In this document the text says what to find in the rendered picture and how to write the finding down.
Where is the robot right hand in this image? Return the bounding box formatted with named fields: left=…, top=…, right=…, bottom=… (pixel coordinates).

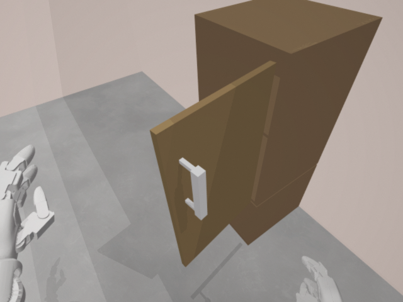
left=296, top=256, right=344, bottom=302

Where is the cupboard door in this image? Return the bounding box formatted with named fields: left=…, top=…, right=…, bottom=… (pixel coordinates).
left=150, top=61, right=276, bottom=267

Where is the handle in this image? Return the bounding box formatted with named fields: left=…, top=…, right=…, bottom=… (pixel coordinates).
left=179, top=158, right=207, bottom=220

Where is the robot left forearm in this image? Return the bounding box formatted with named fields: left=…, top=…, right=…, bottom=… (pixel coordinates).
left=0, top=259, right=26, bottom=302

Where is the robot left hand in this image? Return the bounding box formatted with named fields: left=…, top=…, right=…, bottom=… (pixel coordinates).
left=0, top=145, right=54, bottom=260

